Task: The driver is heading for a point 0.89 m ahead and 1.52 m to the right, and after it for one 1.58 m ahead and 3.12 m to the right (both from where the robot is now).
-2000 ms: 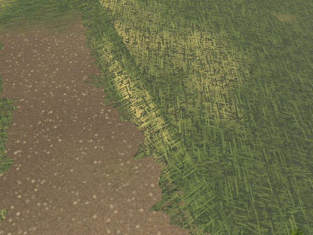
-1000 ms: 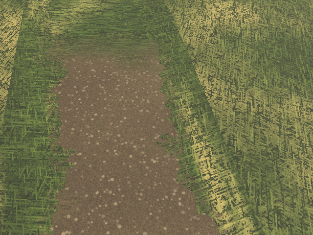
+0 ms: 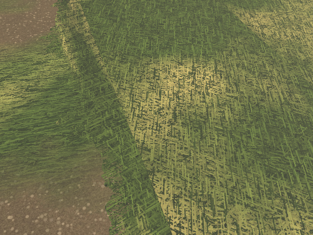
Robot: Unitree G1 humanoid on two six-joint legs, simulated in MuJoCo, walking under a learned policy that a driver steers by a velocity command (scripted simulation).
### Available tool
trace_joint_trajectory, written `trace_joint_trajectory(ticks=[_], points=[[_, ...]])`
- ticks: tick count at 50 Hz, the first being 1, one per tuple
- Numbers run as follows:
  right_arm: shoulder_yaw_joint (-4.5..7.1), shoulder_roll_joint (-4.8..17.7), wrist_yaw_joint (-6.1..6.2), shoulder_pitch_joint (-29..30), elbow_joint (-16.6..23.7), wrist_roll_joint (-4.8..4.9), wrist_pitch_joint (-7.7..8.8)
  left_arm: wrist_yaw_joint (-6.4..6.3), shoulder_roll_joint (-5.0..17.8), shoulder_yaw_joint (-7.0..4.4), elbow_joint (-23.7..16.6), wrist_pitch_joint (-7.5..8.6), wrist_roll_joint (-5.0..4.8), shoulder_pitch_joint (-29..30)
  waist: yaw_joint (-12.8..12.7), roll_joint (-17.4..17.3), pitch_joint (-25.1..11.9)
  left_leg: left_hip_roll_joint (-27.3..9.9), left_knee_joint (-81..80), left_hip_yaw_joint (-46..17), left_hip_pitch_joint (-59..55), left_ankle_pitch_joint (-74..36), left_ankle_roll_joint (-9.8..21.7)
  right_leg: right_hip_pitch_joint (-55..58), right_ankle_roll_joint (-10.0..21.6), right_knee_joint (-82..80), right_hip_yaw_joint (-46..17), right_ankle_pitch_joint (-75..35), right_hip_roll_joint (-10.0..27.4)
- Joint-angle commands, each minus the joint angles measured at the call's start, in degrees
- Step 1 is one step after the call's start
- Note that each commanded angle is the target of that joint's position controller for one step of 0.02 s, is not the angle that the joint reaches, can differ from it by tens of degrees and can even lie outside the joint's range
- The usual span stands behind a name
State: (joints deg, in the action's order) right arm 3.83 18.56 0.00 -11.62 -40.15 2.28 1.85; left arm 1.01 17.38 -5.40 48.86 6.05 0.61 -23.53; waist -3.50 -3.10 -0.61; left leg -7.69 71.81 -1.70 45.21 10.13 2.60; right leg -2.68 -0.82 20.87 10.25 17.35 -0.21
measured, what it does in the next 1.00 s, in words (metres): walks ahead, turning right: left foot, then right foot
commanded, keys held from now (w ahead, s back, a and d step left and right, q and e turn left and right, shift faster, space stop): w+e+shift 0.92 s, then e+shift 0.08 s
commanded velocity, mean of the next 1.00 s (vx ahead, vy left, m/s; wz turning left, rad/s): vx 0.99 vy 0.00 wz -0.65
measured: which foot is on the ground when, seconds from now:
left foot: up 0.00-0.18, down 0.20-0.68, up 0.70-1.00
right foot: down 0.00-0.20, up 0.22-0.66, down 0.68-1.00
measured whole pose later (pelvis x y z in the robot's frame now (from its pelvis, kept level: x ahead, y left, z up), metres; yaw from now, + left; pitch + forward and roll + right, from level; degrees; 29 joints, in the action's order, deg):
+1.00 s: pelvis +0.83 -0.16 +0.00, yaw -41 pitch +0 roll +3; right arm 2.2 13.4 0.0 5.9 -31.6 -1.0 7.3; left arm -0.6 10.4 -2.4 44.2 3.2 -1.9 -27.3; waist -6.6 -1.8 2.4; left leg -2.3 39.0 -9.8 39.3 -0.5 -2.4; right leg -4.0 9.3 25.2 -12.4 18.9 -9.4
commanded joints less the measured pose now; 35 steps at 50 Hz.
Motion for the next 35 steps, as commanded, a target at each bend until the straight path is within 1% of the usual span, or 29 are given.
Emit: trace_joint_trajectory(ticks=[1, 3, 5, 6, 7, 8, 9, 10, 11, 12, 13, 14, 15, 16, 17, 18, 19, 20, 21, 22, 24, 28, 29, 30, 31, 32, 33, 34, 35], points=[[-1.84, -3.44, -1.09, -1.02, 3.95, -1.03, 0.13, -0.43, 2.52, 0.71, -4.14, 2.00, -0.12, 8.46, 6.42, 3.96, 9.24, -2.06, -9.93, -5.14, -2.49, -10.44, 0.37, -13.26, 9.99, -15.56, -5.39, -11.52, 13.65], [-2.10, -2.09, -2.35, 5.32, 5.65, -1.30, 1.26, -0.80, 5.44, 0.28, -3.04, 1.89, -1.35, 5.26, 4.86, -0.02, 11.22, -0.68, -22.35, -1.08, -5.52, -15.77, 1.42, -11.42, 10.51, -18.88, -4.56, -9.93, 13.57], [-2.39, -1.66, -3.54, 10.78, 7.20, -1.35, 2.53, -0.73, 8.00, 0.02, -1.61, 1.19, -2.69, 1.65, 3.35, -1.23, 12.80, 0.23, -30.79, 1.36, -7.64, -16.76, 1.68, -6.27, 11.76, -20.27, -6.62, -12.08, 15.27], [-2.29, -0.93, -4.02, 12.47, 7.88, -1.17, 3.05, -0.74, 9.19, -0.12, -1.12, 0.59, -2.78, 0.48, 3.03, -0.69, 13.05, 1.13, -33.73, 1.86, -7.31, -14.68, 1.57, -1.82, 11.89, -19.13, -7.18, -16.13, 16.22], [-1.78, 0.53, -4.28, 12.28, 8.24, -1.03, 3.45, -0.81, 10.51, -0.24, -0.89, -0.10, -2.44, 0.13, 3.89, 0.95, 11.96, 2.57, -36.04, 2.37, -8.49, -11.43, 1.65, 2.68, 11.41, -16.16, -7.67, -24.92, 17.06], [-0.87, 2.65, -4.13, 10.00, 8.21, -0.88, 3.58, -0.84, 11.99, -0.37, -0.52, -0.77, -1.71, -0.34, 5.77, 3.68, 8.83, 4.72, -37.16, 3.17, -12.39, -7.57, 1.98, 6.64, 10.69, -10.93, -8.25, -37.28, 17.47], [0.45, 5.45, -3.63, 3.78, 7.30, -0.67, 3.51, -0.80, 12.96, -0.36, 0.13, -1.51, -0.89, -0.91, 9.60, 6.84, 3.30, 7.32, -37.41, 4.58, -21.21, -4.02, 2.87, 8.16, 10.04, -1.38, -8.19, -48.79, 16.73], [2.16, 8.27, -2.52, -8.80, 4.33, -0.38, 2.99, -0.92, 12.09, 0.33, 0.43, -2.02, -0.28, -0.42, 16.87, 8.88, -4.37, 9.01, -35.67, 6.10, -39.98, -2.62, 3.38, 0.21, 8.15, 14.63, -6.83, -53.14, 13.88], [3.70, 13.99, -0.96, -18.18, 2.29, -1.69, 2.40, -0.80, 5.43, 2.25, -1.43, -1.34, 0.07, -3.32, 18.22, 2.71, -14.82, -2.70, -32.29, -9.34, -63.51, 6.88, 5.27, -18.96, 5.57, 37.23, -7.47, -37.49, 8.78], [4.05, 17.52, -1.35, -19.89, 1.41, -3.36, 3.30, -0.35, -4.99, 4.97, -2.30, 0.29, -2.17, -11.51, 11.47, -15.83, -27.59, -15.00, -46.52, -39.56, -72.84, 35.87, 9.96, -30.92, 4.43, 57.18, -16.70, 9.14, -0.17], [2.31, 10.33, -1.81, -19.71, 0.86, -3.20, 4.00, -0.75, 1.60, 3.37, -3.09, 1.01, -4.92, -4.69, 13.29, -11.74, -23.36, -14.28, -55.61, -43.52, -68.80, 39.18, 7.05, -35.14, 5.46, 62.47, -20.32, 8.34, 1.39], [1.57, 7.57, -1.99, -16.78, -0.13, -2.67, 4.51, -1.19, 3.41, 2.55, -5.41, 1.01, -5.88, 3.16, 13.53, -8.27, -11.88, -14.42, -56.05, -35.83, -62.03, 29.77, 5.69, -41.93, 5.28, 64.36, -18.66, 5.06, 2.90], [1.32, 6.19, -2.12, -12.89, -0.69, -2.72, 4.72, -1.74, 2.58, 2.76, -6.45, 0.93, -4.62, 6.44, 11.51, -2.13, -6.87, -13.38, -54.97, -27.99, -54.51, 19.65, 5.11, -42.49, 5.28, 62.32, -17.87, 1.38, 5.89], [1.02, 4.11, -2.15, -9.84, -1.33, -3.55, 5.04, -1.65, 1.86, 2.41, -6.56, 0.35, -3.35, 6.36, 8.59, -1.95, -3.70, -12.13, -55.34, -21.01, -46.31, 12.53, 4.97, -39.38, 5.33, 59.74, -17.75, -2.67, 8.31], [0.46, 1.22, -2.10, -7.42, -1.85, -4.30, 5.43, -1.12, 0.86, 2.14, -5.84, -0.90, -3.61, 3.67, 5.73, -3.45, -3.62, -11.02, -56.13, -16.28, -41.33, 9.20, 4.86, -34.96, 5.31, 58.85, -18.58, -4.74, 10.25], [0.19, -0.72, -2.07, -5.27, -2.33, -3.92, 5.64, -0.67, -0.06, 1.96, -5.52, -2.28, -4.21, 2.69, 4.29, -3.39, -2.36, -10.30, -57.88, -11.59, -39.08, 6.82, 4.81, -33.51, 5.27, 57.46, -18.22, -4.99, 11.14], [0.17, -1.18, -1.92, -3.50, -2.80, -3.27, 5.66, -0.50, -0.65, 1.85, -5.88, -3.55, -4.37, 3.54, 3.33, -3.03, -0.03, -10.10, -59.65, -7.03, -37.26, 4.52, 4.50, -34.27, 5.21, 56.33, -17.58, -4.15, 11.83], [0.36, -0.88, -1.73, -2.48, -3.47, -2.73, 5.73, -0.44, -1.57, 1.96, -6.78, -4.57, -4.11, 5.29, 2.74, -2.77, 2.99, -10.22, -61.14, -3.24, -35.24, 1.76, 3.80, -36.01, 5.14, 55.23, -17.08, -3.98, 12.51], [0.53, -0.36, -1.42, -2.12, -3.80, -2.73, 5.74, -0.40, -1.93, 2.05, -7.49, -5.17, -3.52, 6.99, 2.57, -1.87, 5.22, -9.80, -62.05, 0.25, -34.47, -1.49, 3.84, -38.06, 4.83, 54.46, -16.70, -5.43, 12.67], [0.65, -0.07, -1.05, -2.18, -4.13, -3.15, 5.65, -0.30, -1.98, 2.06, -8.10, -5.49, -3.13, 8.02, 2.29, -0.89, 6.53, -8.74, -62.58, 3.47, -34.70, -3.64, 3.61, -40.03, 4.70, 53.30, -16.46, -8.38, 12.51], [0.90, 1.28, -0.22, -1.03, -3.83, -3.79, 5.42, 0.17, -1.30, 2.13, -9.47, -5.42, -2.90, 10.39, 1.47, -0.06, 9.13, -7.18, -64.27, 9.48, -34.35, -6.29, 4.00, -41.95, 4.16, 47.17, -14.78, -14.45, 11.62], [2.00, 6.18, 1.00, -1.81, -3.68, -3.09, 4.97, 2.26, 0.72, 2.04, -11.91, -4.74, -2.30, 17.26, 2.49, 4.26, 10.84, -6.27, -66.33, 17.86, -40.00, -10.92, 2.19, -38.31, 6.26, 31.69, -7.48, -23.95, 9.73], [2.33, 7.89, 1.06, -1.22, -3.43, -2.97, 4.66, 2.71, 1.49, 1.71, -12.16, -4.52, -2.36, 17.17, 1.71, 3.97, 10.12, -6.26, -64.79, 19.27, -41.83, -20.93, 1.76, -34.55, 7.22, 28.74, -4.93, -24.19, 8.06], [2.75, 9.68, 1.05, -1.15, -3.24, -2.71, 4.18, 2.81, 2.97, 1.01, -12.11, -4.47, -2.64, 15.66, 0.52, 2.56, 7.90, -6.37, -61.29, 19.79, -44.85, -36.45, 1.54, -30.10, 8.11, 27.99, -1.89, -22.95, 5.30], [3.25, 11.48, 0.99, -0.86, -2.96, -2.07, 3.41, 2.64, 4.92, 0.09, -11.64, -4.81, -3.22, 12.16, -1.76, 0.10, 5.00, -6.74, -55.50, 19.98, -48.31, -52.54, 1.33, -25.62, 8.91, 28.73, 0.65, -19.28, 2.37], [3.73, 13.07, 0.84, 0.48, -2.46, -1.36, 2.57, 2.35, 7.44, -1.13, -10.66, -5.55, -3.80, 5.93, -5.68, -2.94, 1.52, -7.49, -46.32, 19.81, -49.65, -64.99, 1.32, -18.81, 10.04, 30.01, 1.87, -13.77, 0.02], [3.90, 13.45, 0.64, 2.67, -1.68, -0.78, 2.15, 2.01, 11.21, -3.05, -8.32, -6.37, -3.86, -4.62, -11.18, -4.61, -3.50, -7.74, -32.35, 18.37, -45.28, -69.33, 1.56, -5.03, 11.86, 30.10, 1.21, -9.08, -1.82], [3.32, 11.61, 0.25, 6.21, -1.16, -0.34, 2.52, 1.06, 14.58, -5.19, -4.45, -6.97, -3.98, -17.21, -17.54, -1.37, -7.63, -4.17, -10.93, 16.88, -35.10, -58.20, -0.39, 12.63, 14.56, 23.33, -3.64, -11.38, -1.97], [0.12, -0.52, -0.38, 8.07, 0.40, -1.13, 4.55, 0.94, 14.79, -4.83, -2.44, -7.18, -3.33, -13.37, -11.34, 22.80, 3.69, 11.84, 19.38, 13.14, -16.71, 15.00, -2.88, 12.15, 17.76, 16.41, -15.63, -16.89, -0.22]])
